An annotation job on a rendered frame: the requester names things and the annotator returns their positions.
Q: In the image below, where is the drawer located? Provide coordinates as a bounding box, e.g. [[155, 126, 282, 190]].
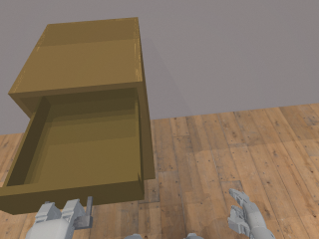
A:
[[0, 87, 145, 215]]

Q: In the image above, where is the robot right hand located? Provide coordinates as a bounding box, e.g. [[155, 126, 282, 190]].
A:
[[227, 188, 267, 237]]

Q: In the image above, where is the handle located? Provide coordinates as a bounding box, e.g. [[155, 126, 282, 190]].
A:
[[44, 196, 94, 230]]

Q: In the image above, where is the cabinet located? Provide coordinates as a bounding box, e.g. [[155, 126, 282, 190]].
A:
[[8, 17, 156, 180]]

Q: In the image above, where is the robot left hand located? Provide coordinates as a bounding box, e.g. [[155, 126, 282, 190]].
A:
[[25, 198, 86, 239]]

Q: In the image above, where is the right robot forearm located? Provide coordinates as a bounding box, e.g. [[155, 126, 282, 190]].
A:
[[249, 227, 275, 239]]

